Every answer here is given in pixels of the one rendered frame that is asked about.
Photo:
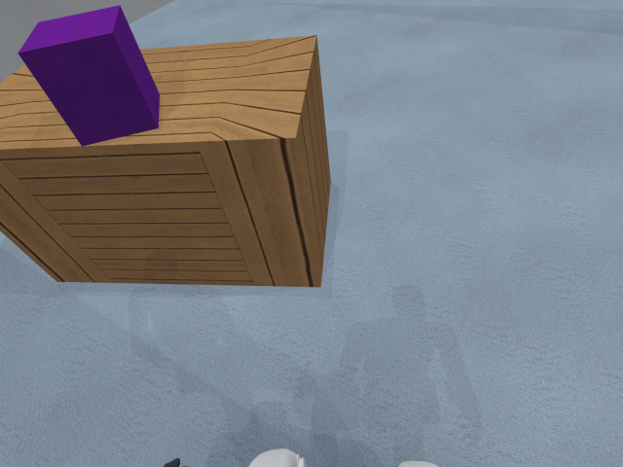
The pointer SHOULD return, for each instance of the pedestal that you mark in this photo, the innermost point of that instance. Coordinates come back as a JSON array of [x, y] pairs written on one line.
[[232, 188]]

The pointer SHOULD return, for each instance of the carton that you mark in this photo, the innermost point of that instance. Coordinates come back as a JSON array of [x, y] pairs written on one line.
[[90, 67]]

